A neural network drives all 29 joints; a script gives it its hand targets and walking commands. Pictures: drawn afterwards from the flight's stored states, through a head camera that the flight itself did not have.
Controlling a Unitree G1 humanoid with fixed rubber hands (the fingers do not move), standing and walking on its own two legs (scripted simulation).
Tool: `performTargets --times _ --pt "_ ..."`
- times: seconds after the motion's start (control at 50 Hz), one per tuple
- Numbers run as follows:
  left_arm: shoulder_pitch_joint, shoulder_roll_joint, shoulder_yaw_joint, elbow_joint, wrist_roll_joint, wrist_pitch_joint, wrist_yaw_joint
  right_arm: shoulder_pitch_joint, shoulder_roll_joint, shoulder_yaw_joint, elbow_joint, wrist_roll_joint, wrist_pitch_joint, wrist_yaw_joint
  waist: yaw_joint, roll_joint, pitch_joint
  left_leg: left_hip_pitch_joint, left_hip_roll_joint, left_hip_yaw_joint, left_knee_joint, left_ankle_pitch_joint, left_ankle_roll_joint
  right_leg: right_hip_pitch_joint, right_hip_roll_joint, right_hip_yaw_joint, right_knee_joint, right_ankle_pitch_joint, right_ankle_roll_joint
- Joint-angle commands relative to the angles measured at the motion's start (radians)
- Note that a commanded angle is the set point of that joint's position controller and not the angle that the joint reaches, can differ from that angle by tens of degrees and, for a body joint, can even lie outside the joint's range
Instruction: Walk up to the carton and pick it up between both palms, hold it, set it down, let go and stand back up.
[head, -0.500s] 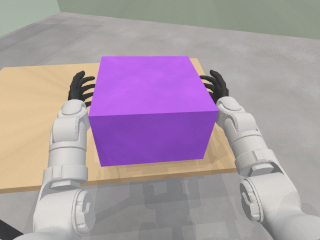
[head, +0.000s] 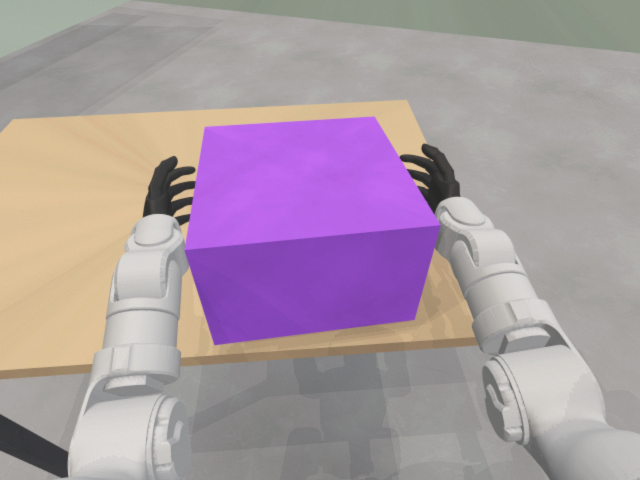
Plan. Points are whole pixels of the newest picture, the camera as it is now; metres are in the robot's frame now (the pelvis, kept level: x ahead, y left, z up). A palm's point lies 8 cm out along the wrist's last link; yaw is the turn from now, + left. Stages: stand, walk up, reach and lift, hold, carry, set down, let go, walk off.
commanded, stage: set down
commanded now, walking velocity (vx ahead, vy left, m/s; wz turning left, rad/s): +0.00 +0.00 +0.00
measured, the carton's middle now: (303, 217) +0.43 +0.04 +0.10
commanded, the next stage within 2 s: none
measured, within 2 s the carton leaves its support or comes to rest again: rests again in 1.04 s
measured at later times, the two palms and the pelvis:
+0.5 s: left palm (162, 224) +0.37 +0.21 +0.14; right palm (436, 204) +0.42 -0.14 +0.13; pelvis +0.00 +0.00 +0.00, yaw +0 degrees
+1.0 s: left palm (163, 233) +0.37 +0.21 +0.13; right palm (432, 202) +0.43 -0.14 +0.13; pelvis +0.00 +0.00 +0.00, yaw +0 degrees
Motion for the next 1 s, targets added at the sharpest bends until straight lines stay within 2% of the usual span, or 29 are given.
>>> performTargets --times 0.0,0.02,0.04,0.06,0.08,0.1,0.12,0.14,0.16,0.22,0.24,0.28,0.3,0.36,0.38,0.4,0.42,0.46,0.5,0.52,0.54,0.58,0.62,0.68,0.74,0.76,0.88,0.94,0.98 --pt "-0.835 -0.614 -0.386 -0.249 -0.138 -0.083 -0.092 -0.933 0.632 0.288 -0.341 0.020 -0.149 0.202 0.098 -0.077 -0.588 0.234 -0.084 -0.002 0.003 0.408 -0.014 0.212 0.052 -0.065 -0.056 0.226 0.027" --pt "-0.830 -0.607 -0.359 -0.196 -0.124 -0.077 -0.098 -0.918 0.614 0.261 -0.281 0.014 -0.140 0.205 0.098 -0.067 -0.523 0.198 -0.083 0.001 -0.013 0.363 -0.016 0.207 0.053 -0.065 -0.066 0.170 0.019" --pt "-0.796 -0.598 -0.335 -0.151 -0.111 -0.073 -0.111 -0.888 0.606 0.236 -0.234 -0.017 -0.130 0.204 0.100 -0.103 -0.477 0.185 -0.081 0.009 -0.027 0.327 -0.004 0.208 0.049 -0.063 -0.066 0.158 0.028" --pt "-0.840 -0.595 -0.351 -0.230 -0.128 -0.085 -0.112 -0.893 0.625 0.254 -0.297 -0.006 -0.144 0.203 0.095 -0.082 -0.564 0.204 -0.088 0.010 -0.012 0.375 -0.011 0.237 0.046 -0.068 -0.053 0.221 0.033" --pt "-0.831 -0.593 -0.359 -0.218 -0.121 -0.083 -0.113 -0.884 0.616 0.248 -0.282 -0.012 -0.147 0.201 0.081 -0.072 -0.562 0.192 -0.091 0.015 -0.018 0.366 -0.012 0.241 0.043 -0.063 -0.055 0.222 0.026" --pt "-0.820 -0.601 -0.351 -0.212 -0.136 -0.086 -0.112 -0.905 0.619 0.263 -0.315 -0.010 -0.148 0.200 0.101 -0.104 -0.553 0.181 -0.089 0.017 -0.019 0.356 -0.007 0.243 0.045 -0.059 -0.046 0.235 0.031" --pt "-0.847 -0.591 -0.364 -0.227 -0.142 -0.096 -0.109 -0.944 0.633 0.273 -0.347 0.002 -0.159 0.202 0.098 -0.103 -0.594 0.177 -0.088 0.015 -0.012 0.357 -0.010 0.245 0.048 -0.058 -0.047 0.222 0.031" --pt "-0.858 -0.592 -0.357 -0.193 -0.136 -0.100 -0.108 -0.922 0.625 0.247 -0.301 -0.025 -0.154 0.202 0.079 -0.094 -0.584 0.169 -0.095 0.018 -0.020 0.335 -0.010 0.244 0.042 -0.061 -0.051 0.237 0.033" --pt "-0.844 -0.575 -0.324 -0.170 -0.105 -0.099 -0.110 -0.912 0.625 0.250 -0.257 -0.031 -0.153 0.211 0.109 -0.099 -0.545 0.164 -0.089 0.026 -0.035 0.324 -0.009 0.238 0.047 -0.065 -0.051 0.201 0.035" --pt "-0.847 -0.620 -0.378 -0.197 -0.107 -0.105 -0.099 -0.904 0.603 0.214 -0.259 -0.031 -0.174 0.223 0.094 -0.028 -0.603 0.198 -0.076 0.006 -0.019 0.356 -0.027 0.197 0.049 -0.071 -0.052 0.172 0.015" --pt "-0.844 -0.605 -0.351 -0.185 -0.085 -0.095 -0.093 -0.873 0.596 0.215 -0.190 -0.037 -0.158 0.226 0.099 -0.022 -0.528 0.205 -0.073 0.008 -0.021 0.369 -0.030 0.172 0.050 -0.069 -0.057 0.157 0.009" --pt "-0.850 -0.592 -0.347 -0.178 -0.100 -0.102 -0.097 -0.910 0.588 0.202 -0.241 -0.041 -0.179 0.230 0.110 -0.053 -0.551 0.182 -0.076 0.010 -0.020 0.332 -0.021 0.194 0.045 -0.071 -0.058 0.165 0.019" --pt "-0.790 -0.575 -0.308 -0.118 -0.081 -0.095 -0.104 -0.886 0.584 0.207 -0.206 -0.058 -0.170 0.225 0.112 -0.097 -0.472 0.134 -0.086 0.022 -0.035 0.289 -0.004 0.230 0.036 -0.061 -0.062 0.173 0.025" --pt "-0.813 -0.586 -0.324 -0.144 -0.067 -0.103 -0.106 -0.849 0.576 0.175 -0.164 -0.062 -0.180 0.231 0.096 -0.051 -0.519 0.181 -0.080 0.016 -0.029 0.335 -0.018 0.204 0.041 -0.069 -0.061 0.171 0.015" --pt "-0.805 -0.587 -0.340 -0.181 -0.081 -0.113 -0.101 -0.861 0.588 0.207 -0.195 -0.045 -0.190 0.231 0.115 -0.043 -0.549 0.172 -0.082 0.020 -0.027 0.361 -0.020 0.221 0.043 -0.070 -0.054 0.200 0.015" --pt "-0.822 -0.574 -0.319 -0.168 -0.076 -0.119 -0.098 -0.860 0.577 0.192 -0.187 -0.050 -0.194 0.237 0.123 -0.033 -0.553 0.166 -0.079 0.021 -0.027 0.335 -0.018 0.208 0.040 -0.067 -0.059 0.159 0.010" --pt "-0.803 -0.588 -0.324 -0.131 -0.065 -0.112 -0.102 -0.879 0.564 0.173 -0.189 -0.053 -0.194 0.236 0.104 -0.038 -0.523 0.168 -0.078 0.011 -0.030 0.326 -0.018 0.190 0.045 -0.073 -0.068 0.136 0.008" --pt "-0.784 -0.577 -0.318 -0.141 -0.049 -0.112 -0.099 -0.857 0.561 0.175 -0.166 -0.063 -0.201 0.245 0.123 -0.018 -0.519 0.178 -0.072 0.020 -0.033 0.341 -0.022 0.166 0.044 -0.077 -0.071 0.119 0.001" --pt "-0.800 -0.563 -0.303 -0.100 -0.038 -0.114 -0.103 -0.836 0.532 0.127 -0.098 -0.076 -0.198 0.249 0.103 -0.005 -0.471 0.155 -0.070 0.008 -0.040 0.305 -0.022 0.164 0.038 -0.076 -0.075 0.090 0.000" --pt "-0.768 -0.561 -0.297 -0.100 -0.035 -0.117 -0.103 -0.831 0.541 0.135 -0.128 -0.077 -0.206 0.249 0.115 -0.024 -0.470 0.152 -0.071 0.021 -0.038 0.301 -0.022 0.180 0.042 -0.079 -0.075 0.108 0.001" --pt "-0.771 -0.564 -0.273 -0.046 -0.036 -0.113 -0.105 -0.854 0.515 0.109 -0.125 -0.097 -0.209 0.250 0.101 -0.063 -0.453 0.143 -0.070 0.013 -0.046 0.260 -0.011 0.177 0.041 -0.085 -0.080 0.080 0.002" --pt "-0.771 -0.537 -0.281 -0.090 -0.033 -0.127 -0.106 -0.826 0.550 0.136 -0.118 -0.087 -0.215 0.248 0.124 -0.038 -0.485 0.147 -0.075 0.029 -0.042 0.291 -0.013 0.206 0.036 -0.074 -0.064 0.124 0.007" --pt "-0.761 -0.551 -0.281 -0.080 -0.034 -0.131 -0.108 -0.841 0.540 0.128 -0.156 -0.095 -0.226 0.246 0.120 -0.061 -0.495 0.122 -0.073 0.027 -0.043 0.292 -0.011 0.205 0.038 -0.078 -0.068 0.131 0.004" --pt "-0.725 -0.531 -0.245 -0.053 -0.003 -0.133 -0.111 -0.822 0.524 0.118 -0.134 -0.103 -0.228 0.252 0.139 -0.041 -0.456 0.139 -0.073 0.031 -0.046 0.302 -0.005 0.192 0.038 -0.076 -0.065 0.119 0.003" --pt "-0.719 -0.515 -0.229 -0.038 0.019 -0.139 -0.116 -0.740 0.503 0.067 -0.035 -0.149 -0.226 0.257 0.105 -0.050 -0.400 0.133 -0.069 0.032 -0.056 0.278 -0.008 0.177 0.029 -0.082 -0.075 0.107 0.001" --pt "-0.724 -0.513 -0.221 -0.055 0.020 -0.146 -0.119 -0.784 0.522 0.098 -0.087 -0.135 -0.239 0.254 0.137 -0.065 -0.431 0.116 -0.074 0.041 -0.053 0.285 -0.002 0.199 0.029 -0.074 -0.062 0.128 0.012" --pt "-0.708 -0.519 -0.209 -0.034 0.041 -0.166 -0.124 -0.715 0.512 0.054 -0.008 -0.165 -0.250 0.260 0.127 -0.029 -0.391 0.100 -0.072 0.049 -0.070 0.235 -0.004 0.194 0.024 -0.074 -0.064 0.085 0.004" --pt "-0.712 -0.504 -0.233 -0.040 0.032 -0.176 -0.119 -0.691 0.503 0.035 0.007 -0.198 -0.266 0.270 0.099 -0.039 -0.424 0.091 -0.063 0.049 -0.070 0.249 -0.014 0.193 0.027 -0.089 -0.062 0.103 -0.003" --pt "-0.674 -0.486 -0.169 0.001 0.063 -0.180 -0.119 -0.690 0.496 0.015 0.023 -0.209 -0.271 0.279 0.131 -0.065 -0.375 0.074 -0.069 0.055 -0.083 0.188 0.004 0.205 0.020 -0.083 -0.071 0.056 0.003"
